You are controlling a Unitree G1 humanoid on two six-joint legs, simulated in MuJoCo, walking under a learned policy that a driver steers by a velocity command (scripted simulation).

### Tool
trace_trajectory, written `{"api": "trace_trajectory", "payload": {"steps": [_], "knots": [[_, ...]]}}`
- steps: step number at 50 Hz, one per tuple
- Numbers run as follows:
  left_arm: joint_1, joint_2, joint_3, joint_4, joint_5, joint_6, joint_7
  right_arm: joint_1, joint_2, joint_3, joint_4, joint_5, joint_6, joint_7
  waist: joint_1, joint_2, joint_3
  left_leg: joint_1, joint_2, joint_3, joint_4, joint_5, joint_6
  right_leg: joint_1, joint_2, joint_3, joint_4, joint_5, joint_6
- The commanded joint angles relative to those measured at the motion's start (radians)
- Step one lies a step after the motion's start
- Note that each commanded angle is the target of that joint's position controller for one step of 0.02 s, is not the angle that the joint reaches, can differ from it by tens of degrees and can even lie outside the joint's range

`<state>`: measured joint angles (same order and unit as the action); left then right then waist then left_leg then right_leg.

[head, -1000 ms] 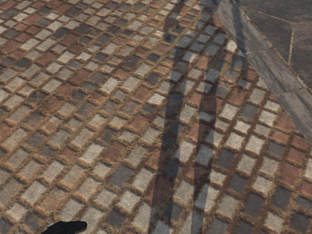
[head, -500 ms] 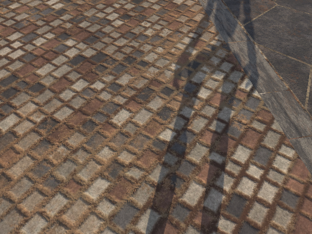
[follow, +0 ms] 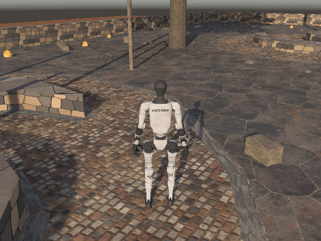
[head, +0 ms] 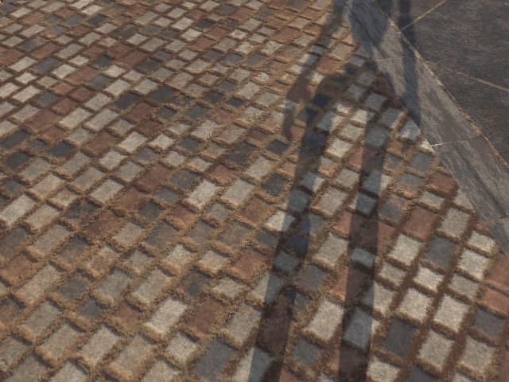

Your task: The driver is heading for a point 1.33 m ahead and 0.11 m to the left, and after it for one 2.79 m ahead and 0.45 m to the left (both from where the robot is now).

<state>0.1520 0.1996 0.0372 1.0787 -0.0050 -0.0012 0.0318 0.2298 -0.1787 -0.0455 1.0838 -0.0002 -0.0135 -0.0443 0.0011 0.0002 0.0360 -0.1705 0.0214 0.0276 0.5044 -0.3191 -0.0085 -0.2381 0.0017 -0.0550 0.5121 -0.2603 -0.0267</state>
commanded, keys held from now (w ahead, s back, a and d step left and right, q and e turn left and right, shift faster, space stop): no key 0.08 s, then w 0.92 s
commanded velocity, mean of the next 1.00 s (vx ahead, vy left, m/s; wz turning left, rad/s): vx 0.34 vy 0.00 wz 0.00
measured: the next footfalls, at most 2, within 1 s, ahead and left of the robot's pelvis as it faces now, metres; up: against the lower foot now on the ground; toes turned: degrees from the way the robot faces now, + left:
right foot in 0.86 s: +0.45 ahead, -0.09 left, +0.00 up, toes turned -3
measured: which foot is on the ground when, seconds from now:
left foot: down 0.00-0.88, up 0.90-1.00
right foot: down 0.00-0.40, up 0.42-0.84, down 0.86-1.00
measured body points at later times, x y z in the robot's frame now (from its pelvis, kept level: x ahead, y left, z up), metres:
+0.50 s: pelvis +0.08 +0.05 +0.00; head +0.08 +0.07 +0.45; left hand +0.13 +0.31 -0.15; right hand +0.05 -0.20 -0.14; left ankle +0.03 +0.14 -0.74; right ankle +0.03 -0.09 -0.66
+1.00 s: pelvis +0.35 +0.00 +0.00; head +0.38 +0.00 +0.45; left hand +0.45 +0.26 -0.13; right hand +0.37 -0.26 -0.15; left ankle +0.24 +0.15 -0.63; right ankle +0.41 -0.09 -0.74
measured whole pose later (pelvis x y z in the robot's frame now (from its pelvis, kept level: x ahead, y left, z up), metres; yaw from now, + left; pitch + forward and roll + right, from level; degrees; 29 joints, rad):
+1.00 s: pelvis +0.35 +0.00 +0.00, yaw +0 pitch +1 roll -1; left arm 0.13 0.24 0.06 0.98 0.00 -0.10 -0.04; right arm 0.31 -0.23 -0.06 1.00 0.03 -0.11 -0.02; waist 0.00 0.03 0.05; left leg -0.42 0.08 -0.05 1.27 -0.34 0.05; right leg -0.35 0.04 -0.08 0.46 -0.14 -0.07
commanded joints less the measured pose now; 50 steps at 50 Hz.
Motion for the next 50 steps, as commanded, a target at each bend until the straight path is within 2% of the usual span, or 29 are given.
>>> {"api": "trace_trajectory", "payload": {"steps": [1,4,5,7,9,11,13,15,17,18,19,20,21,22,23,25,27,32,38,40,41,42,43,44,45,46,47,48,50], "knots": [[0.023,0.098,0.017,-0.018,0.0,-0.004,0.004,0.06,-0.092,-0.015,-0.01,-0.001,-0.002,-0.004,0.0,0.009,-0.023,-0.049,0.028,-0.024,-0.079,0.233,0.024,0.068,-0.052,0.055,-0.066,0.255,-0.035],[0.02,0.095,0.018,-0.012,0.001,-0.004,0.004,0.06,-0.091,-0.014,-0.006,-0.001,-0.001,-0.006,0.0,0.008,-0.017,-0.05,0.027,-0.021,-0.085,0.211,0.022,0.066,-0.052,0.056,-0.073,0.234,-0.034],[0.04,0.088,0.017,0.001,0.0,-0.003,0.004,0.083,-0.083,-0.014,0.008,0.0,0.0,-0.006,-0.001,0.005,-0.038,-0.042,0.014,-0.007,-0.084,0.104,0.026,0.073,-0.04,0.046,-0.076,0.116,-0.038],[0.057,0.117,0.031,0.007,-0.016,0.0,0.006,0.081,-0.095,-0.02,0.004,0.013,0.001,-0.009,0.008,-0.01,0.015,-0.12,-0.012,0.014,-0.039,-0.22,0.058,0.018,-0.037,0.063,-0.087,-0.312,-0.071],[0.095,0.139,0.039,0.004,-0.026,-0.017,0.006,0.049,-0.081,-0.017,-0.026,0.019,-0.019,-0.01,0.028,-0.064,0.097,-0.248,-0.008,0.012,0.037,-0.322,0.078,-0.015,-0.13,0.207,-0.171,-0.545,-0.128],[0.179,0.186,0.055,0.022,-0.027,-0.042,0.0,0.007,-0.042,-0.01,-0.055,0.023,-0.05,0.003,0.05,-0.167,0.099,-0.342,-0.022,0.05,0.223,-0.179,0.079,0.052,-0.297,0.474,-0.305,-0.62,-0.223],[0.171,0.187,0.056,0.005,-0.008,-0.066,-0.003,-0.03,-0.066,-0.019,-0.076,0.027,-0.066,0.018,0.045,-0.142,0.093,-0.37,0.02,-0.015,0.38,-0.207,0.105,0.021,-0.37,0.589,-0.357,-0.554,-0.263],[0.103,0.182,0.054,-0.028,-0.018,-0.08,-0.008,-0.01,-0.069,-0.021,-0.079,0.035,-0.076,0.027,0.009,-0.129,0.074,-0.356,0.057,-0.038,0.326,-0.233,0.124,0.017,-0.353,0.51,-0.346,-0.44,-0.223],[0.008,0.185,0.054,-0.055,-0.038,-0.071,-0.013,0.074,-0.06,-0.029,-0.04,0.034,-0.085,0.026,-0.064,-0.113,0.045,-0.084,0.008,0.046,0.05,-0.076,0.125,-0.113,-0.227,0.283,-0.292,-0.3,-0.141],[0.008,0.18,0.055,-0.056,-0.042,-0.064,-0.015,0.155,-0.059,-0.036,0.006,0.026,-0.083,0.027,-0.09,-0.094,0.022,0.075,-0.045,0.094,-0.007,0.051,0.104,-0.19,-0.169,0.198,-0.219,-0.255,-0.12],[0.006,0.155,0.049,-0.061,-0.041,-0.063,-0.016,0.244,-0.072,-0.045,0.039,0.018,-0.078,0.029,-0.115,-0.043,0.001,0.187,-0.037,0.063,-0.021,0.07,0.097,-0.264,-0.127,0.133,-0.107,-0.206,-0.095],[-0.021,0.09,0.03,-0.081,-0.028,-0.069,-0.022,0.366,-0.13,-0.062,0.055,0.013,-0.078,0.024,-0.151,0.157,-0.036,0.303,0.145,-0.21,-0.156,-0.06,0.15,-0.39,-0.047,0.019,0.215,-0.111,-0.037],[-0.039,0.054,0.021,-0.125,-0.024,-0.087,-0.02,0.453,-0.232,-0.076,0.053,0.015,-0.085,0.033,-0.16,0.355,-0.039,0.385,0.362,-0.638,-0.328,-0.168,0.292,-0.606,0.048,-0.007,0.483,-0.273,-0.015],[-0.066,0.081,0.026,-0.133,-0.039,-0.1,-0.022,0.394,-0.183,-0.055,0.043,0.001,-0.1,0.033,-0.123,0.232,0.015,0.325,0.407,-0.723,-0.336,-0.277,0.326,-0.701,-0.019,0.097,0.666,-0.284,-0.036],[-0.06,0.092,0.025,-0.135,-0.05,-0.11,-0.03,0.31,-0.142,-0.04,0.013,0.002,-0.112,0.036,-0.082,0.141,0.057,0.308,0.374,-0.635,-0.329,-0.283,0.29,-0.766,-0.067,0.128,0.726,-0.171,-0.059],[-0.037,0.116,0.035,-0.112,-0.03,-0.116,-0.032,0.194,-0.13,-0.025,-0.03,0.007,-0.114,0.051,-0.031,0.066,0.068,0.231,0.297,-0.428,-0.348,-0.06,0.217,-0.714,-0.119,0.115,0.657,0.001,-0.063],[-0.036,0.112,0.041,-0.106,-0.02,-0.108,-0.039,0.206,-0.091,-0.01,-0.032,-0.001,-0.103,0.049,-0.022,0.084,0.058,0.174,0.233,-0.269,-0.365,0.154,0.181,-0.607,-0.128,0.085,0.553,0.079,-0.04],[-0.23,0.048,0.017,-0.177,-0.018,-0.092,-0.05,0.266,-0.143,-0.016,-0.038,-0.005,-0.092,0.023,-0.06,0.077,0.089,0.099,0.175,-0.111,-0.399,0.329,0.174,-0.499,-0.077,0.015,0.225,0.262,-0.003],[-0.36,0.079,0.01,-0.244,-0.029,-0.098,-0.081,0.313,-0.159,-0.031,-0.019,0.015,-0.086,0.02,-0.066,0.095,0.124,0.22,0.235,-0.068,-0.377,0.408,0.168,-0.44,-0.053,0.006,0.036,0.279,-0.049],[-0.31,0.118,0.026,-0.245,-0.027,-0.106,-0.086,0.286,-0.183,-0.04,-0.027,0.013,-0.078,0.019,-0.018,0.12,0.064,0.278,0.248,-0.05,-0.276,0.688,0.149,-0.328,-0.016,-0.016,0.014,0.219,-0.08],[-0.227,0.15,0.043,-0.228,-0.026,-0.107,-0.083,0.271,-0.197,-0.045,-0.032,0.011,-0.072,0.019,0.03,0.148,-0.002,0.29,0.243,-0.035,-0.171,0.897,0.137,-0.205,0.021,-0.042,0.024,0.191,-0.099],[-0.049,0.192,0.068,-0.177,-0.029,-0.104,-0.077,0.252,-0.192,-0.043,-0.039,0.008,-0.064,0.02,0.117,0.153,-0.102,0.242,0.205,-0.002,0.024,1.015,0.112,0.018,0.052,-0.06,0.018,0.198,-0.127],[0.144,0.245,0.089,-0.132,-0.021,-0.098,-0.066,0.23,-0.178,-0.034,-0.062,-0.001,-0.064,0.023,0.194,0.116,-0.229,0.009,0.167,0.01,0.303,0.818,0.081,0.352,-0.075,0.085,0.062,0.184,-0.179],[0.281,0.33,0.105,-0.105,0.005,-0.092,-0.062,0.351,-0.034,0.005,-0.08,0.008,-0.084,0.04,0.129,-0.165,-0.426,-0.386,-0.026,-0.007,0.74,0.159,0.012,0.718,-0.364,0.617,-0.046,-0.09,-0.348],[0.268,0.258,0.079,-0.097,0.004,-0.089,-0.062,0.309,-0.062,0.001,-0.066,0.03,-0.118,0.047,0.142,-0.196,-0.468,-0.489,-0.064,-0.18,0.903,-0.212,0.038,0.702,-0.395,0.847,-0.222,-0.15,-0.34],[0.156,0.206,0.063,-0.11,-0.008,-0.094,-0.065,0.2,-0.132,-0.021,-0.109,0.055,-0.131,0.047,0.118,-0.173,-0.286,-0.591,-0.001,-0.157,0.952,-0.17,0.056,0.563,-0.356,0.676,-0.236,-0.115,-0.281],[0.055,0.162,0.048,-0.136,-0.011,-0.101,-0.067,0.13,-0.153,-0.024,-0.129,0.054,-0.136,0.038,0.083,-0.072,-0.184,-0.568,0.058,-0.125,0.911,-0.073,0.067,0.375,-0.324,0.52,-0.253,-0.001,-0.248],[-0.008,0.132,0.039,-0.142,0.0,-0.11,-0.073,0.102,-0.155,-0.035,-0.134,0.038,-0.13,0.025,0.042,-0.011,-0.124,-0.511,0.098,-0.107,0.847,-0.005,0.069,0.212,-0.289,0.417,-0.279,0.088,-0.225],[-0.035,0.096,0.028,-0.127,0.014,-0.118,-0.08,0.153,-0.113,-0.041,-0.129,0.026,-0.096,0.015,-0.023,-0.054,-0.089,-0.392,0.143,-0.114,0.764,0.044,0.076,0.037,-0.23,0.297,-0.334,0.121,-0.208]]}}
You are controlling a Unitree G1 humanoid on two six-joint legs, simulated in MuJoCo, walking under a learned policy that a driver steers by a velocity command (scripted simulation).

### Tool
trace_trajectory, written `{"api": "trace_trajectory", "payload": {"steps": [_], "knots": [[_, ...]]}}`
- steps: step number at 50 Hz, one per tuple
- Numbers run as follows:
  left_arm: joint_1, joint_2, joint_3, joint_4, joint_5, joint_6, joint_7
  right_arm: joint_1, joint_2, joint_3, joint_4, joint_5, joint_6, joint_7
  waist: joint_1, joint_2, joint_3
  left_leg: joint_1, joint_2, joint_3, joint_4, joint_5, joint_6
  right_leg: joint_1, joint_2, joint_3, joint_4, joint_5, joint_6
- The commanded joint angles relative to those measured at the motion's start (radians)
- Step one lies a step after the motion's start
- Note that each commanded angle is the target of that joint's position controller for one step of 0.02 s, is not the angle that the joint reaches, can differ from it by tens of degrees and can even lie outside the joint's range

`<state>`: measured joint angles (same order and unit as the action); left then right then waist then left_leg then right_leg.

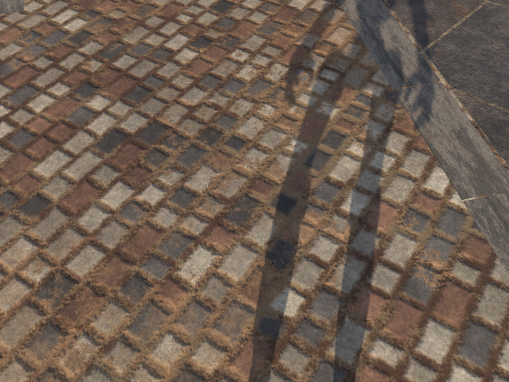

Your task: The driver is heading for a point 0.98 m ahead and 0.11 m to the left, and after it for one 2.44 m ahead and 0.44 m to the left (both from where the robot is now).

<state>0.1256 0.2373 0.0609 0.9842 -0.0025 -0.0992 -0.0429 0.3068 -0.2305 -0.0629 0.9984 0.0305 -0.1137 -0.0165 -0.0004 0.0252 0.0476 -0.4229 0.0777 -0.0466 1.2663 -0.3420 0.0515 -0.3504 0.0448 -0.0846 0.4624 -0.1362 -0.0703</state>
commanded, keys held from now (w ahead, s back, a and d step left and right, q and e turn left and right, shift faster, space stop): w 1.00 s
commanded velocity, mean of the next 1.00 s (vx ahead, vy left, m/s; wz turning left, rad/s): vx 0.50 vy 0.00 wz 0.00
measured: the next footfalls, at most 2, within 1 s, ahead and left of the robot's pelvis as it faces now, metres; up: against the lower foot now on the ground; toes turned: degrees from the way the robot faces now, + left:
left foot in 0.40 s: +0.42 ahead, +0.16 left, +0.00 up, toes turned +3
right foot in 0.96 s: +0.73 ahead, -0.08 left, +0.00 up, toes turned -3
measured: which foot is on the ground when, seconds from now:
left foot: up 0.00-0.38, down 0.40-0.98, up 1.00-1.00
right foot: down 0.00-0.42, up 0.44-0.94, down 0.96-1.00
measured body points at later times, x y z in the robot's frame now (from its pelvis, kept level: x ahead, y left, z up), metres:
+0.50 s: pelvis +0.29 +0.07 +0.00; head +0.33 +0.09 +0.44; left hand +0.31 +0.34 -0.15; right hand +0.44 -0.19 -0.12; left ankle +0.38 +0.16 -0.73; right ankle +0.16 -0.08 -0.64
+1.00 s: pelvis +0.58 +0.02 -0.01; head +0.62 +0.02 +0.44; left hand +0.78 +0.27 -0.11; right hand +0.55 -0.24 -0.16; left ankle +0.39 +0.16 -0.70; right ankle +0.69 -0.07 -0.73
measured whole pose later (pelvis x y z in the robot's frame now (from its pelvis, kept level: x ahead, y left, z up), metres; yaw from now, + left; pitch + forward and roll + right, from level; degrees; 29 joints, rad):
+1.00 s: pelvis +0.58 +0.02 -0.01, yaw +0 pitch +3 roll +1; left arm 0.01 0.24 0.06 0.88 -0.01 -0.10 -0.04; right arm 0.38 -0.25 -0.07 1.02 0.01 -0.07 -0.01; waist -0.04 0.01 0.03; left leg -0.08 0.02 0.01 0.73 -0.47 0.01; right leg -0.51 -0.01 -0.06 0.57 -0.11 -0.06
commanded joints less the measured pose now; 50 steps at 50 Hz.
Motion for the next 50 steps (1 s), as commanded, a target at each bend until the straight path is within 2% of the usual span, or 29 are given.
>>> {"api": "trace_trajectory", "payload": {"steps": [1,3,6,11,14,16,17,18,19,20,21,22,23,24,25,26,27,29,31,33,38,41,43,45,46,47,48,49,50], "knots": [[0.008,0.066,0.005,-0.023,0.009,-0.021,-0.002,0.083,-0.041,-0.022,-0.046,-0.004,0.016,-0.015,-0.031,-0.092,-0.08,-0.13,0.095,-0.034,-0.033,0.066,0.013,0.109,-0.264,0.297,-0.311,-0.003,-0.172],[0.044,0.099,0.009,-0.007,0.008,-0.022,0.015,0.021,-0.051,-0.025,-0.077,-0.01,0.028,-0.017,-0.035,-0.094,-0.032,-0.179,0.108,-0.021,-0.121,0.118,-0.008,0.069,-0.258,0.254,-0.354,0.012,-0.184],[0.111,0.13,0.014,0.004,0.006,-0.017,0.039,-0.111,-0.07,-0.026,-0.125,-0.025,0.026,-0.012,-0.006,-0.07,-0.003,-0.285,0.113,-0.011,-0.311,0.286,-0.039,0.124,-0.257,0.222,-0.37,0.064,-0.178],[0.207,0.154,0.018,0.015,-0.012,-0.007,0.048,-0.294,-0.048,-0.007,-0.171,-0.013,0.017,0.014,0.055,-0.069,0.019,-0.227,0.046,0.053,-0.614,0.451,-0.046,0.195,-0.23,0.139,-0.358,0.092,-0.135],[0.265,0.162,0.023,0.036,-0.018,0.007,0.049,-0.371,-0.058,0.0,-0.203,-0.006,0.012,0.034,0.078,-0.073,0.041,-0.249,0.03,0.05,-0.698,0.402,-0.032,0.307,-0.275,0.146,-0.308,0.09,-0.129],[0.272,0.173,0.029,0.041,-0.02,0.018,0.052,-0.377,-0.077,-0.003,-0.219,-0.005,0.006,0.047,0.062,-0.084,0.038,-0.231,0.018,0.048,-0.735,0.329,-0.006,0.373,-0.31,0.158,-0.262,0.13,-0.114],[0.263,0.181,0.033,0.039,-0.019,0.023,0.053,-0.349,-0.094,-0.008,-0.217,-0.004,0.004,0.05,0.04,-0.096,0.022,-0.183,0.004,0.057,-0.748,0.29,0.008,0.392,-0.319,0.159,-0.228,0.199,-0.103],[0.239,0.188,0.035,0.033,-0.019,0.029,0.054,-0.283,-0.119,-0.02,-0.203,-0.005,0.001,0.051,-0.004,-0.108,-0.018,-0.081,-0.026,0.083,-0.763,0.264,0.026,0.398,-0.307,0.141,-0.149,0.359,-0.087],[0.222,0.171,0.029,0.026,-0.017,0.034,0.053,-0.135,-0.159,-0.043,-0.158,-0.009,0.0,0.047,-0.078,-0.097,-0.106,0.113,-0.063,0.111,-0.775,0.265,0.052,0.37,-0.258,0.098,0.028,0.507,-0.062],[0.224,0.132,0.012,0.005,-0.004,0.035,0.053,0.063,-0.234,-0.069,-0.11,-0.02,0.0,0.038,-0.144,-0.022,-0.255,0.421,0.054,-0.019,-0.74,0.28,0.109,0.198,-0.199,0.047,0.321,0.379,-0.026],[0.338,0.006,-0.024,-0.01,0.0,0.014,0.044,0.159,-0.329,-0.089,-0.082,-0.033,0.006,0.039,-0.093,0.24,-0.385,0.785,0.293,-0.505,-0.844,0.095,0.267,-0.22,-0.01,0.027,0.714,-0.128,0.045],[0.307,0.067,-0.013,0.002,-0.019,-0.014,0.038,0.161,-0.243,-0.062,-0.088,-0.027,0.006,0.043,-0.111,0.231,-0.443,0.819,0.326,-0.709,-0.97,0.014,0.278,-0.351,-0.007,0.181,0.865,-0.415,0.034],[0.221,0.137,0.006,-0.024,-0.044,-0.029,0.034,0.072,-0.19,-0.044,-0.101,-0.021,0.002,0.042,-0.099,0.173,-0.299,0.713,0.294,-0.558,-0.966,0.033,0.224,-0.44,-0.066,0.189,0.914,-0.364,0.013],[0.155,0.14,0.005,-0.04,-0.044,-0.033,0.039,-0.011,-0.156,-0.032,-0.125,-0.024,0.002,0.041,-0.076,0.088,-0.213,0.566,0.255,-0.411,-0.977,0.124,0.195,-0.423,-0.123,0.161,0.883,-0.273,0.004],[0.123,0.131,0.011,-0.044,-0.03,-0.028,0.046,-0.074,-0.13,-0.024,-0.131,-0.034,0.001,0.044,-0.044,0.037,-0.146,0.419,0.218,-0.314,-1.009,0.207,0.18,-0.379,-0.16,0.15,0.809,-0.203,0.004],[0.136,0.124,0.018,-0.039,-0.022,-0.012,0.051,-0.105,-0.1,-0.014,-0.132,-0.043,-0.003,0.047,-0.007,0.048,-0.121,0.329,0.18,-0.242,-1.04,0.252,0.163,-0.312,-0.191,0.159,0.752,-0.159,0.002],[0.156,0.102,0.017,-0.034,-0.02,0.004,0.051,-0.108,-0.092,-0.013,-0.125,-0.044,-0.005,0.05,0.011,0.064,-0.11,0.28,0.166,-0.208,-1.069,0.263,0.164,-0.27,-0.198,0.157,0.719,-0.136,0.004],[0.156,0.075,0.016,-0.035,-0.016,0.022,0.053,-0.075,-0.113,-0.018,-0.107,-0.038,-0.009,0.044,0.023,0.052,-0.083,0.244,0.155,-0.153,-1.111,0.313,0.181,-0.272,-0.204,0.146,0.654,-0.098,0.017],[0.088,0.08,0.019,-0.059,-0.008,0.027,0.054,-0.04,-0.14,-0.024,-0.093,-0.038,-0.009,0.031,0.015,0.027,-0.052,0.259,0.157,-0.123,-1.137,0.346,0.186,-0.341,-0.208,0.144,0.553,-0.009,0.036],[0.019,0.077,0.021,-0.082,-0.002,0.025,0.051,-0.008,-0.142,-0.024,-0.081,-0.034,-0.002,0.019,0.0,0.024,-0.034,0.285,0.147,-0.088,-1.149,0.36,0.175,-0.382,-0.203,0.14,0.437,0.095,0.051],[-0.142,0.053,0.008,-0.126,-0.01,0.015,0.035,0.066,-0.152,-0.024,-0.052,-0.022,0.006,0.007,-0.05,0.034,0.011,0.321,0.119,-0.008,-1.162,0.328,0.142,-0.336,-0.154,0.09,0.181,0.261,0.056],[-0.216,0.055,0.002,-0.155,-0.016,0.01,0.02,0.115,-0.156,-0.029,-0.024,-0.019,0.018,0.005,-0.073,0.036,0.041,0.415,0.152,-0.004,-1.129,0.341,0.142,-0.359,-0.139,0.085,0.108,0.223,0.043],[-0.24,0.064,0.001,-0.174,-0.019,0.003,0.008,0.123,-0.164,-0.035,-0.012,-0.015,0.028,0.001,-0.068,0.043,0.049,0.478,0.184,-0.011,-1.089,0.382,0.135,-0.363,-0.134,0.087,0.075,0.161,0.022],[-0.204,0.089,0.009,-0.174,-0.021,-0.004,0.0,0.105,-0.177,-0.042,-0.011,-0.013,0.037,-0.002,-0.035,0.061,0.024,0.512,0.199,-0.01,-1.031,0.507,0.117,-0.283,-0.111,0.07,0.049,0.086,-0.003],[-0.143,0.112,0.021,-0.16,-0.019,-0.007,0.0,0.082,-0.187,-0.044,-0.016,-0.012,0.041,-0.003,0.003,0.077,-0.017,0.511,0.19,0.003,-0.96,0.675,0.104,-0.176,-0.078,0.042,0.042,0.059,-0.02],[-0.006,0.147,0.042,-0.118,-0.016,-0.007,0.003,0.059,-0.178,-0.04,-0.021,-0.011,0.046,-0.003,0.075,0.072,-0.095,0.479,0.146,0.041,-0.804,0.82,0.081,0.014,-0.041,0.011,0.026,0.069,-0.044],[0.186,0.209,0.068,-0.065,-0.008,-0.007,0.011,0.056,-0.149,-0.026,-0.037,-0.02,0.048,-0.003,0.145,0.03,-0.227,0.319,0.092,0.081,-0.554,0.724,0.046,0.317,-0.114,0.095,0.069,0.092,-0.092],[0.328,0.307,0.092,-0.037,0.005,0.001,0.018,0.171,-0.044,0.005,-0.051,-0.028,0.03,0.008,0.117,-0.196,-0.385,-0.099,-0.069,0.112,-0.137,0.297,-0.031,0.727,-0.379,0.542,0.026,-0.055,-0.249],[0.334,0.249,0.068,-0.034,-0.005,0.003,0.016,0.151,-0.049,0.01,-0.043,-0.018,0.002,0.014,0.121,-0.271,-0.453,-0.258,-0.134,-0.038,0.04,-0.227,-0.03,0.781,-0.444,0.83,-0.147,-0.144,-0.281]]}}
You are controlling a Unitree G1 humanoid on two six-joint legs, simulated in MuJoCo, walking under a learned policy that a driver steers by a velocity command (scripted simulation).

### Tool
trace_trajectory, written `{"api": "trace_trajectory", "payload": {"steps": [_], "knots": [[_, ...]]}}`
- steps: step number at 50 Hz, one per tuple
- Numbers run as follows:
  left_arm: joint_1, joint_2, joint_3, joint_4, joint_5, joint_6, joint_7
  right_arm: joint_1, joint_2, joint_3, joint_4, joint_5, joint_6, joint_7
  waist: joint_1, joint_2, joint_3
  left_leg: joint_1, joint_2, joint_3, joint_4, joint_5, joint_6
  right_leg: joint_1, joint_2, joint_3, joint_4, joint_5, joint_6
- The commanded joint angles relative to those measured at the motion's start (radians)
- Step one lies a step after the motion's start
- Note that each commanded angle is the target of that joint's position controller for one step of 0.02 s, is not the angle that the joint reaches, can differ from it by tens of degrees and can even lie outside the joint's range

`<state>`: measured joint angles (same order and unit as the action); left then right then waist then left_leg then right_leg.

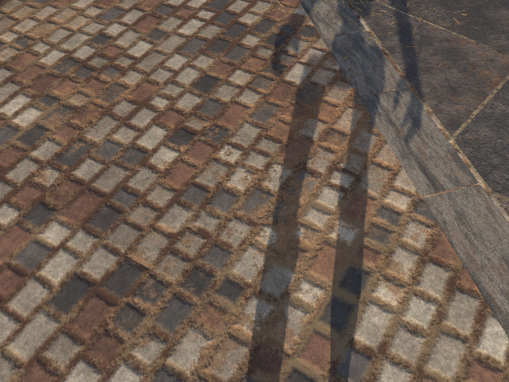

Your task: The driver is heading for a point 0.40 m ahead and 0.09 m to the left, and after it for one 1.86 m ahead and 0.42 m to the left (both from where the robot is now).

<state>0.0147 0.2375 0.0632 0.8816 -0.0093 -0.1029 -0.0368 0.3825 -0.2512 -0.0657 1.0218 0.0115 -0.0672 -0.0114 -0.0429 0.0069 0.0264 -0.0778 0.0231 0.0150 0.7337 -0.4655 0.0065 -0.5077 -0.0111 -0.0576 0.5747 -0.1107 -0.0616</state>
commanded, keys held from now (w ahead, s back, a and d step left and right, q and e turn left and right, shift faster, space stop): w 0.10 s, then w+q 0.24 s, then q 0.56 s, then no key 0.10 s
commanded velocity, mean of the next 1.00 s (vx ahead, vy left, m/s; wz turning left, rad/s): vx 0.28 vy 0.00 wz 0.39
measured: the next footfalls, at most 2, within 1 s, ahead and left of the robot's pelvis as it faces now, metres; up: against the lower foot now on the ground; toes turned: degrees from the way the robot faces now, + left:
left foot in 0.50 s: +0.45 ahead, +0.14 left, +0.00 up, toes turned +12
right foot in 0.98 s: +0.54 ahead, -0.06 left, +0.00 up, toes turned +30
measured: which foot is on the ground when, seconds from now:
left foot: up 0.00-0.48, down 0.50-0.98, up 1.00-1.00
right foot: down 0.00-0.50, up 0.52-0.96, down 0.98-1.00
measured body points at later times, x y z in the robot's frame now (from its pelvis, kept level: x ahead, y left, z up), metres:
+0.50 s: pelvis +0.28 +0.03 +0.00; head +0.31 +0.03 +0.45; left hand +0.25 +0.30 -0.14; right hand +0.50 -0.18 -0.10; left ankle +0.41 +0.13 -0.72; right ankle +0.12 -0.10 -0.71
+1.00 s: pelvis +0.41 +0.02 +0.01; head +0.44 +0.03 +0.46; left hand +0.42 +0.34 -0.09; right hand +0.68 -0.16 -0.09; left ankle +0.41 +0.13 -0.72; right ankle +0.50 -0.08 -0.72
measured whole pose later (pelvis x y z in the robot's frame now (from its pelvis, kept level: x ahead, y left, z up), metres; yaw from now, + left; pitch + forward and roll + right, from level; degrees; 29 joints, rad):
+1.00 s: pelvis +0.41 +0.02 +0.01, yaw +26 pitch +3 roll +0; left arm 0.15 0.28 0.06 0.79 0.01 -0.04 0.03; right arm 0.16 -0.30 -0.08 0.67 0.00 0.04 -0.04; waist 0.00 0.02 0.00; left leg -0.41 -0.14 -0.19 0.59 -0.22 0.04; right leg -0.38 0.01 0.08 0.55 -0.22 0.03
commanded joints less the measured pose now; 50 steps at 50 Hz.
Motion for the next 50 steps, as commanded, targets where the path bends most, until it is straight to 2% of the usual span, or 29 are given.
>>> {"api": "trace_trajectory", "payload": {"steps": [1,2,3,5,7,10,15,17,20,22,23,24,25,26,27,28,29,30,31,32,34,36,39,41,43,46,48,49,50], "knots": [[0.365,0.191,0.048,0.059,-0.006,0.005,0.011,-0.017,-0.112,-0.011,-0.093,0.03,-0.062,0.014,0.158,-0.198,-0.294,-0.704,-0.012,-0.133,0.646,-0.068,0.037,0.834,-0.352,0.674,-0.272,-0.217,-0.233],[0.274,0.153,0.035,0.033,-0.005,0.004,0.013,-0.09,-0.126,-0.012,-0.115,0.036,-0.067,0.011,0.133,-0.129,-0.191,-0.708,0.046,-0.097,0.616,0.026,0.051,0.678,-0.318,0.531,-0.289,-0.165,-0.198],[0.203,0.12,0.025,0.023,0.006,0.002,0.009,-0.126,-0.123,-0.018,-0.12,0.022,-0.063,0.003,0.1,-0.063,-0.116,-0.663,0.088,-0.079,0.548,0.108,0.052,0.517,-0.281,0.43,-0.325,-0.094,-0.179],[0.158,0.082,0.013,0.026,0.021,-0.005,0.003,-0.087,-0.089,-0.025,-0.112,0.01,-0.033,-0.006,0.037,-0.094,-0.074,-0.539,0.134,-0.088,0.458,0.184,0.052,0.348,-0.227,0.32,-0.388,-0.034,-0.16],[0.181,0.103,0.019,0.043,0.019,-0.012,0.011,-0.069,-0.055,-0.021,-0.105,0.014,-0.01,-0.007,0.021,-0.092,-0.047,-0.535,0.146,-0.083,0.405,0.223,0.041,0.301,-0.222,0.24,-0.435,0.011,-0.168],[0.232,0.136,0.028,0.066,0.024,-0.016,0.032,-0.158,-0.065,-0.026,-0.136,0.009,0.001,-0.007,0.038,-0.059,-0.008,-0.639,0.143,-0.105,0.277,0.367,0.02,0.335,-0.226,0.157,-0.464,0.099,-0.159],[0.263,0.141,0.023,0.07,0.019,-0.014,0.05,-0.294,-0.043,-0.016,-0.183,0.009,-0.007,0.018,0.08,-0.057,0.024,-0.617,0.093,-0.059,0.013,0.597,0.025,0.38,-0.194,-0.003,-0.485,0.147,-0.104],[0.302,0.146,0.023,0.083,0.015,-0.008,0.054,-0.355,-0.028,-0.006,-0.209,0.008,-0.007,0.029,0.105,-0.047,0.049,-0.631,0.084,-0.037,-0.054,0.608,0.032,0.443,-0.212,-0.033,-0.481,0.161,-0.097],[0.307,0.159,0.025,0.085,0.012,0.023,0.064,-0.412,-0.024,0.0,-0.257,-0.003,-0.009,0.053,0.111,-0.045,0.069,-0.623,0.048,0.023,-0.136,0.539,0.044,0.533,-0.232,-0.093,-0.362,0.436,-0.077],[0.285,0.192,0.034,0.069,0.003,0.045,0.078,-0.368,-0.059,-0.013,-0.277,-0.005,-0.01,0.07,0.075,-0.091,0.013,-0.538,-0.002,0.068,-0.142,0.437,0.068,0.58,-0.244,-0.109,-0.232,0.711,-0.052],[0.267,0.204,0.038,0.056,-0.002,0.055,0.086,-0.296,-0.088,-0.027,-0.269,-0.005,-0.01,0.077,0.037,-0.112,-0.033,-0.454,-0.038,0.089,-0.145,0.392,0.083,0.589,-0.24,-0.114,-0.129,0.824,-0.035],[0.243,0.21,0.039,0.043,-0.004,0.064,0.091,-0.167,-0.133,-0.049,-0.241,-0.003,-0.012,0.078,-0.029,-0.104,-0.096,-0.306,-0.074,0.094,-0.206,0.428,0.107,0.566,-0.214,-0.124,0.037,0.83,-0.009],[0.248,0.207,0.037,0.029,-0.002,0.061,0.091,-0.062,-0.199,-0.076,-0.224,-0.007,-0.012,0.062,-0.083,-0.042,-0.161,-0.092,-0.047,0.017,-0.28,0.638,0.148,0.439,-0.158,-0.137,0.276,0.642,0.045],[0.323,0.101,0.007,-0.006,0.051,0.045,0.079,-0.037,-0.298,-0.091,-0.228,-0.017,-0.002,0.036,-0.004,0.208,-0.285,0.241,0.198,-0.304,-0.155,1.14,0.262,0.109,-0.03,-0.13,0.636,-0.196,0.107],[0.389,0.079,-0.013,-0.024,0.033,0.015,0.059,-0.043,-0.303,-0.079,-0.266,-0.027,-0.004,0.04,0.016,0.239,-0.499,0.465,0.392,-0.716,-0.238,1.204,0.467,-0.118,0.104,0.076,0.901,-0.623,0.131],[0.301,0.16,0.009,-0.03,-0.001,0.003,0.047,-0.057,-0.246,-0.068,-0.29,-0.027,0.006,0.039,-0.036,0.089,-0.499,0.402,0.329,-0.593,-0.268,1.105,0.414,-0.147,0.033,0.18,0.926,-0.549,0.108],[0.226,0.158,0.009,-0.057,-0.016,0.005,0.05,-0.134,-0.197,-0.056,-0.305,-0.011,0.01,0.036,-0.021,0.041,-0.361,0.265,0.275,-0.461,-0.289,0.985,0.36,-0.191,-0.005,0.155,0.86,-0.46,0.094],[0.203,0.152,0.013,-0.049,-0.003,0.018,0.064,-0.191,-0.169,-0.049,-0.315,0.001,0.016,0.033,0.011,-0.039,-0.242,0.094,0.225,-0.384,-0.329,0.892,0.316,-0.182,-0.042,0.138,0.781,-0.4,0.101],[0.2,0.166,0.023,-0.056,0.008,0.038,0.077,-0.225,-0.152,-0.044,-0.324,0.0,0.022,0.028,0.041,-0.027,-0.187,-0.048,0.197,-0.351,-0.364,0.816,0.301,-0.128,-0.062,0.139,0.715,-0.364,0.103],[0.21,0.168,0.028,-0.063,0.011,0.058,0.08,-0.238,-0.152,-0.043,-0.332,-0.014,0.028,0.026,0.066,0.007,-0.165,-0.148,0.176,-0.339,-0.392,0.765,0.293,-0.063,-0.065,0.139,0.676,-0.347,0.103],[0.234,0.137,0.025,-0.073,0.018,0.075,0.089,-0.247,-0.176,-0.05,-0.345,-0.025,0.029,0.021,0.086,0.052,-0.163,-0.232,0.145,-0.305,-0.406,0.78,0.292,-0.019,-0.047,0.124,0.59,-0.312,0.115],[0.217,0.129,0.023,-0.086,0.022,0.08,0.097,-0.237,-0.194,-0.057,-0.355,-0.018,0.034,0.008,0.081,0.066,-0.185,-0.226,0.134,-0.305,-0.396,0.765,0.282,-0.035,-0.032,0.128,0.497,-0.268,0.131],[0.164,0.132,0.023,-0.11,0.022,0.089,0.1,-0.24,-0.199,-0.058,-0.375,-0.006,0.057,-0.012,0.062,0.087,-0.201,-0.219,0.113,-0.34,-0.395,0.524,0.245,-0.045,-0.02,0.148,0.386,-0.184,0.147],[0.123,0.133,0.023,-0.129,0.017,0.091,0.097,-0.246,-0.196,-0.057,-0.386,-0.005,0.07,-0.021,0.048,0.108,-0.178,-0.234,0.095,-0.373,-0.404,0.347,0.222,-0.036,-0.006,0.156,0.309,-0.154,0.15],[0.097,0.134,0.022,-0.144,0.015,0.084,0.092,-0.244,-0.196,-0.057,-0.393,-0.008,0.079,-0.025,0.035,0.132,-0.155,-0.235,0.088,-0.41,-0.4,0.27,0.214,-0.017,0.009,0.161,0.234,-0.155,0.148],[0.113,0.144,0.024,-0.15,0.009,0.064,0.079,-0.235,-0.188,-0.054,-0.405,-0.01,0.089,-0.025,0.034,0.16,-0.162,-0.186,0.096,-0.456,-0.345,0.365,0.204,0.043,0.027,0.156,0.116,-0.191,0.134],[0.174,0.14,0.025,-0.137,0.009,0.051,0.064,-0.248,-0.167,-0.042,-0.415,-0.003,0.096,-0.026,0.072,0.16,-0.172,-0.189,0.075,-0.45,-0.277,0.464,0.171,0.178,0.024,0.126,-0.079,-0.085,0.107],[0.196,0.165,0.032,-0.135,0.018,0.047,0.06,-0.217,-0.141,-0.033,-0.412,-0.001,0.099,-0.029,0.074,0.127,-0.169,-0.234,0.036,-0.424,-0.225,0.404,0.128,0.277,-0.035,0.159,-0.174,0.017,0.079],[0.192,0.234,0.044,-0.151,0.039,0.052,0.062,-0.163,-0.083,-0.016,-0.413,-0.016,0.099,-0.028,0.033,-0.079,-0.182,-0.34,-0.071,-0.294,-0.024,0.12,0.066,0.378,-0.247,0.355,-0.219,0.175,-0.001]]}}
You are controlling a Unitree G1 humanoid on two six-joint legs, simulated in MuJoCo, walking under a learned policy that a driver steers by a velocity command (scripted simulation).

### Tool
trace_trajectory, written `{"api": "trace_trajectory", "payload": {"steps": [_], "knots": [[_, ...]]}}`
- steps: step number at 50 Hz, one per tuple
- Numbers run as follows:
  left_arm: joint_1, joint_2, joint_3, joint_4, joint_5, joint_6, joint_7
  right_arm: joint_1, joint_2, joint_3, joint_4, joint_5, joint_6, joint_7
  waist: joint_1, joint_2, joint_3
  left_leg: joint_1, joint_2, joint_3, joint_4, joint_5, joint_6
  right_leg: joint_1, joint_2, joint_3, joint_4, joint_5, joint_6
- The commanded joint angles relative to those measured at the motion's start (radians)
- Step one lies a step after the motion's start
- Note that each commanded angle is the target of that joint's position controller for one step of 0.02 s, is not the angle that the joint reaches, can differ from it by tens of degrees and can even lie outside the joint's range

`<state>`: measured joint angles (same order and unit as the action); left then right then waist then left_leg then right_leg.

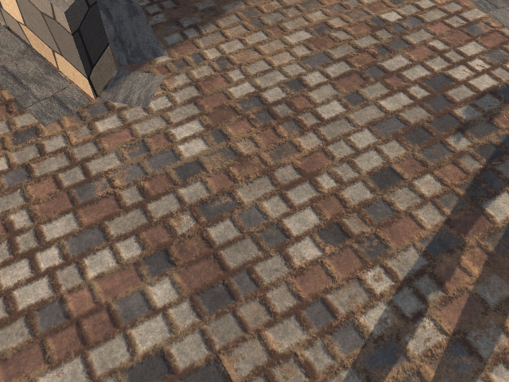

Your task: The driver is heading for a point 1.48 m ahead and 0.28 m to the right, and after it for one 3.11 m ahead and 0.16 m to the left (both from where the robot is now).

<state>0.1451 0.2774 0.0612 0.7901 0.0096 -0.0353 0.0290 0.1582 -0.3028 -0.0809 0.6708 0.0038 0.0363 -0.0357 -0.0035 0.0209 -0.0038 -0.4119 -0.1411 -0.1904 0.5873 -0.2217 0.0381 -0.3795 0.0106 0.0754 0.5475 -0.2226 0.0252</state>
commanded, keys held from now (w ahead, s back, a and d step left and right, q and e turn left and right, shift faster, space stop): no key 1.00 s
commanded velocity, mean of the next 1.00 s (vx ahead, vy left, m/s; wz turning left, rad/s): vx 0.01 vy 0.00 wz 0.09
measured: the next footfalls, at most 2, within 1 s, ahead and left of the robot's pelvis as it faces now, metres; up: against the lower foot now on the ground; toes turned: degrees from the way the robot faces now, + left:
left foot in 0.30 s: +0.03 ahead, +0.13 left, +0.00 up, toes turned +0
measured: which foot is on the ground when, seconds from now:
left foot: up 0.00-0.28, down 0.30-1.00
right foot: down 0.00-1.00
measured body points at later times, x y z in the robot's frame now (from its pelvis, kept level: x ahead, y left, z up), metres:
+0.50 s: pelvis +0.01 +0.01 +0.01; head +0.02 +0.02 +0.46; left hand +0.10 +0.28 -0.12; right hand +0.17 -0.23 -0.10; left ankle -0.01 +0.13 -0.73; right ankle +0.04 -0.14 -0.73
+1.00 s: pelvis +0.02 +0.02 +0.01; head +0.03 +0.02 +0.46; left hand +0.07 +0.29 -0.13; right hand +0.12 -0.23 -0.13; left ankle -0.01 +0.13 -0.73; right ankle +0.04 -0.14 -0.73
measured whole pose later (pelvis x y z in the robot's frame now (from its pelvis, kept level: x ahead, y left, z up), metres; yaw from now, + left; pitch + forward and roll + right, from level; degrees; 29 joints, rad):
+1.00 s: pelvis +0.02 +0.02 +0.01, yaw +3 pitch -1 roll +0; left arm 0.21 0.23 0.05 0.99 0.00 0.00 0.04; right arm 0.23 -0.21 -0.04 0.88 -0.01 -0.01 -0.02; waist 0.02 0.00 0.04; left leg -0.18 -0.03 -0.04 0.53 -0.32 0.01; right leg -0.23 -0.05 0.04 0.52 -0.27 0.06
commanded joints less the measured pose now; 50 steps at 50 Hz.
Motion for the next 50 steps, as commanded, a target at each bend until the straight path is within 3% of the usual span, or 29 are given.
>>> {"api": "trace_trajectory", "payload": {"steps": [1,2,3,4,5,8,10,12,14,15,16,17,18,19,21,23,34,50], "knots": [[0.054,0.233,0.054,-0.054,0.05,-0.006,-0.005,0.051,-0.069,-0.013,-0.102,-0.002,-0.017,-0.001,-0.03,-0.35,-0.095,-0.175,-0.02,0.055,0.278,-0.423,-0.019,0.234,-0.412,0.45,-0.228,0.478,-0.279],[0.041,0.186,0.046,-0.079,0.041,-0.007,-0.003,0.047,-0.149,-0.034,-0.087,-0.012,-0.03,0.003,-0.001,-0.268,-0.111,-0.196,0.027,0.012,0.483,-0.43,-0.051,0.225,-0.431,0.473,-0.226,0.471,-0.339],[0.02,0.158,0.041,-0.089,0.026,-0.006,0.0,0.047,-0.169,-0.045,-0.064,0.0,-0.028,0.005,0.0,-0.182,-0.103,-0.202,0.031,0.01,0.567,-0.367,-0.063,0.224,-0.37,0.362,-0.197,0.457,-0.297],[-0.007,0.142,0.037,-0.094,0.011,-0.002,0.0,0.062,-0.141,-0.043,-0.038,0.002,-0.016,0.001,-0.014,-0.136,-0.09,-0.201,0.041,0.019,0.597,-0.321,-0.081,0.225,-0.305,0.275,-0.176,0.432,-0.246],[-0.018,0.127,0.031,-0.093,-0.005,0.002,0.001,0.059,-0.119,-0.036,-0.036,-0.002,-0.006,-0.002,-0.011,-0.138,-0.074,-0.208,0.049,0.02,0.608,-0.283,-0.097,0.223,-0.284,0.239,-0.172,0.43,-0.23],[-0.02,0.1,0.02,-0.086,-0.001,0.02,0.002,0.038,-0.035,-0.006,-0.044,0.004,-0.001,0.006,-0.013,-0.179,-0.077,-0.099,0.082,0.113,0.411,-0.221,-0.122,0.201,-0.2,0.109,-0.176,0.423,-0.204],[0.004,0.109,0.024,-0.077,-0.002,0.029,0.003,-0.01,-0.003,0.011,-0.059,0.001,-0.006,0.012,0.021,-0.227,-0.09,0.009,0.115,0.159,0.209,-0.222,-0.123,0.204,-0.191,0.09,-0.17,0.414,-0.206],[0.041,0.133,0.029,-0.067,-0.007,0.034,0.0,-0.011,-0.027,0.005,-0.056,0.01,-0.007,0.016,0.038,-0.25,-0.092,0.081,0.115,0.181,0.056,-0.17,-0.115,0.223,-0.213,0.121,-0.158,0.391,-0.222],[0.047,0.124,0.021,-0.059,-0.021,0.033,-0.004,0.037,-0.035,0.0,-0.026,0.006,-0.01,0.019,0.007,-0.22,-0.069,0.209,0.107,0.198,-0.21,0.036,-0.077,0.179,-0.197,0.117,-0.137,0.324,-0.19],[0.083,0.112,0.015,-0.047,-0.02,0.024,-0.007,0.039,-0.058,-0.002,-0.028,-0.005,-0.011,0.017,0.014,-0.189,-0.072,0.297,0.14,0.146,-0.248,0.118,-0.049,0.126,-0.187,0.118,-0.135,0.253,-0.141],[0.091,0.086,0.005,-0.052,0.003,0.01,-0.015,0.057,-0.112,-0.01,-0.036,-0.017,-0.009,0.009,0.029,-0.076,-0.104,0.391,0.249,0.037,-0.209,0.306,-0.013,0.056,-0.143,0.068,-0.068,0.145,-0.08],[0.129,0.037,-0.007,-0.053,0.014,-0.005,-0.024,0.024,-0.131,-0.013,-0.02,-0.026,-0.007,0.011,0.091,0.12,-0.112,0.322,0.302,0.0,-0.166,0.281,0.053,0.063,-0.061,-0.03,-0.073,-0.011,-0.024],[0.067,0.064,-0.007,-0.049,0.023,-0.007,-0.023,0.0,-0.052,0.003,-0.029,-0.026,-0.013,0.023,0.046,0.106,-0.091,0.223,0.279,0.003,-0.19,0.109,0.067,0.136,-0.062,-0.039,-0.073,-0.008,0.014],[0.027,0.084,0.0,-0.048,0.017,-0.005,-0.022,-0.003,-0.027,0.011,-0.022,-0.033,-0.02,0.028,0.032,0.081,-0.051,0.191,0.244,0.022,-0.199,0.02,0.044,0.141,-0.055,-0.044,-0.069,0.024,0.025],[0.026,0.085,0.002,-0.037,0.011,0.007,-0.013,0.006,-0.046,0.009,-0.011,-0.029,-0.035,0.03,0.026,0.079,-0.003,0.149,0.219,0.041,-0.201,0.0,0.016,0.143,-0.054,-0.044,-0.059,0.06,0.019],[0.042,0.081,0.003,-0.026,0.007,0.011,-0.008,0.027,-0.039,0.013,0.003,-0.023,-0.045,0.026,0.03,0.074,0.012,0.136,0.212,0.048,-0.193,0.018,0.008,0.152,-0.058,-0.039,-0.064,0.075,0.011],[0.066,0.073,0.008,0.059,-0.001,0.017,0.003,0.051,-0.019,0.02,0.052,-0.015,-0.053,0.02,0.024,-0.005,0.002,0.161,0.19,0.07,-0.168,0.085,0.008,0.187,-0.062,-0.039,-0.066,0.131,0.024],[0.084,0.066,0.009,0.178,-0.008,0.029,0.019,0.092,-0.01,0.022,0.176,-0.009,-0.053,0.01,0.021,-0.012,0.024,0.173,0.162,0.111,-0.17,0.102,-0.006,0.199,-0.057,-0.044,-0.081,0.14,0.016]]}}
Keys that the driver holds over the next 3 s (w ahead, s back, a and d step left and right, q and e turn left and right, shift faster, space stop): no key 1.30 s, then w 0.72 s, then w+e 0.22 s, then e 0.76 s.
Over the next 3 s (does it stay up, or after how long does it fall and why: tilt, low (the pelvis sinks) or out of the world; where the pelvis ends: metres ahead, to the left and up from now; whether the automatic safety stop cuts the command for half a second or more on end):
stays up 0.63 0.03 0.00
